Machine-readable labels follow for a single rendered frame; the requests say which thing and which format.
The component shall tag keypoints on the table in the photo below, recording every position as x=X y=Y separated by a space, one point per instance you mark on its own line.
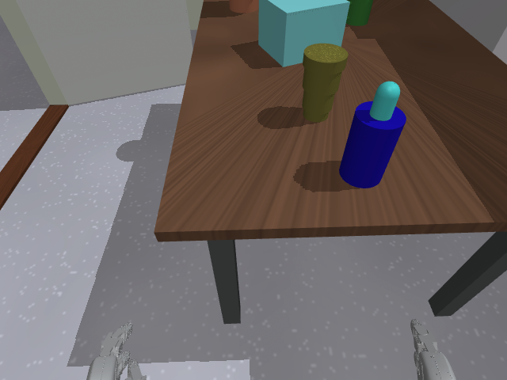
x=246 y=164

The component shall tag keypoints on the left robot hand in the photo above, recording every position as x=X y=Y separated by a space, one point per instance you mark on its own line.
x=110 y=364

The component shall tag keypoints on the right robot hand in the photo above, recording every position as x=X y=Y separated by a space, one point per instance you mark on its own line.
x=430 y=364

